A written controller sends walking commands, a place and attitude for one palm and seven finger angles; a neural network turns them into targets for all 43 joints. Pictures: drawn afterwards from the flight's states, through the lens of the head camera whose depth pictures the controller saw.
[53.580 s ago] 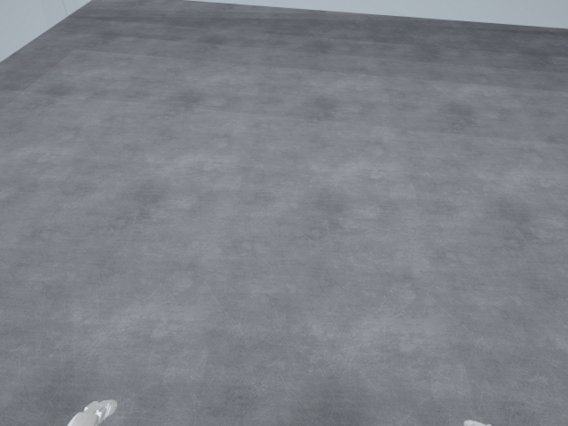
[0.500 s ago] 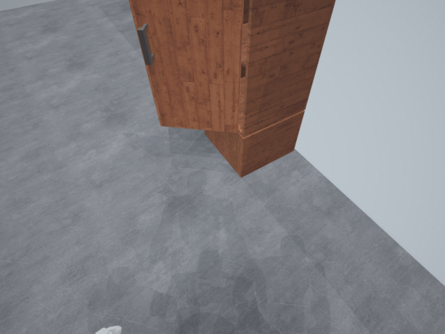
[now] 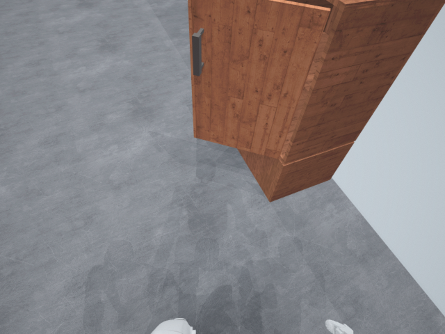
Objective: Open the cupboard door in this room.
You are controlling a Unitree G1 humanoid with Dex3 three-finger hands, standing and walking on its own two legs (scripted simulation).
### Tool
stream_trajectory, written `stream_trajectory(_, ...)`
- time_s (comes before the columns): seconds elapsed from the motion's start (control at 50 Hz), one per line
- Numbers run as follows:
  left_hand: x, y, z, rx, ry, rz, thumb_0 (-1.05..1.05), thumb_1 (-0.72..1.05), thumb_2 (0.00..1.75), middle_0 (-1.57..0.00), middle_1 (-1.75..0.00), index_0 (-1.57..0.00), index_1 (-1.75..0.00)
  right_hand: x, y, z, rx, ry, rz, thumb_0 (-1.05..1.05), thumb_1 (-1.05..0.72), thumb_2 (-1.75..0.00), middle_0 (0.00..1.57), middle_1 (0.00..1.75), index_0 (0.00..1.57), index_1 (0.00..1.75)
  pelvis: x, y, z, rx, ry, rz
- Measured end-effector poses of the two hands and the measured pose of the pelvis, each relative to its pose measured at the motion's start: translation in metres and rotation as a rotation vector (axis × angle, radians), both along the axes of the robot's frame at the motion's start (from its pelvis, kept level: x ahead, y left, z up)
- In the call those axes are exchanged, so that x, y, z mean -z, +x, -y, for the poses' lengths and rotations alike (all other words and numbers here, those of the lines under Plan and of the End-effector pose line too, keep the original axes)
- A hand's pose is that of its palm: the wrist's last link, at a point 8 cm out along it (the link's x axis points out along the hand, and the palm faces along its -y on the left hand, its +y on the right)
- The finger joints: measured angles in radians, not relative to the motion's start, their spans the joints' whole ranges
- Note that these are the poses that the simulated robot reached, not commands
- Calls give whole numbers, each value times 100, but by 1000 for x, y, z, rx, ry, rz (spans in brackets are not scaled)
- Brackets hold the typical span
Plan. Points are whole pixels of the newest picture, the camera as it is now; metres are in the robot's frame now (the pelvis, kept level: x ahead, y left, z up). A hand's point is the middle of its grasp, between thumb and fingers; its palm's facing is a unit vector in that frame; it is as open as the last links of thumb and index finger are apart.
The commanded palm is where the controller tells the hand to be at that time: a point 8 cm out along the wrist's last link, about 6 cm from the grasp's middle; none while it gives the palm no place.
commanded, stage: take the last steps up to it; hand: left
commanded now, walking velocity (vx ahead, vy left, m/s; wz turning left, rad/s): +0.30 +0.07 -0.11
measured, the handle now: (199, 52) +0.87 +0.18 +0.02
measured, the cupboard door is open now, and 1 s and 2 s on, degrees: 50 50 50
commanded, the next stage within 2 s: come to a stop and stand still in 0.52 s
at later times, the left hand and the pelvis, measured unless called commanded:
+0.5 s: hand (161, 251) +0.29 +0.17 -0.13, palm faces -0.03 -0.98 -0.20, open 7.4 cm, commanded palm none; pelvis +0.18 +0.00 +0.02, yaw -2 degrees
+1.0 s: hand (136, 246) +0.30 +0.24 -0.16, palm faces -0.01 -0.97 -0.22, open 7.4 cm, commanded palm none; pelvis +0.26 +0.04 +0.01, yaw -4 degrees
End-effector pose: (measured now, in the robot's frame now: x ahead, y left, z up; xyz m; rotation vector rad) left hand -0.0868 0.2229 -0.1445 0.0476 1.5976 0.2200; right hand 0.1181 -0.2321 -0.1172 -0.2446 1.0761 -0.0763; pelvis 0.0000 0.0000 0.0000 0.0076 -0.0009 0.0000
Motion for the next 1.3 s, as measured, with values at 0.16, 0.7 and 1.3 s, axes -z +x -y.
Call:
stream_trajectory(0.16, -26, 167, -36, 115, 58, 283, 1, 91, 90, -20, -30, -19, -29, -2, -13, -16, 116, 19, -97, -2, -95, -89, 20, 30, 21, 30, -19, 51, -19, 28, 20, -7)
stream_trajectory(0.7, -24, 336, -41, 120, 56, 226, -1, 94, 90, -20, -30, -20, -30, -2, 168, -22, 150, 40, -170, 1, -91, -90, 20, 30, 20, 30, -21, 247, -24, 40, -9, -1)
stream_trajectory(1.3, -27, 385, -15, 200, 47, 269, 1, 91, 90, -20, -30, -20, -30, 1, 148, 16, 249, 0, -253, 1, -91, -90, 20, 30, 20, 30, -20, 261, -9, 75, 11, -25)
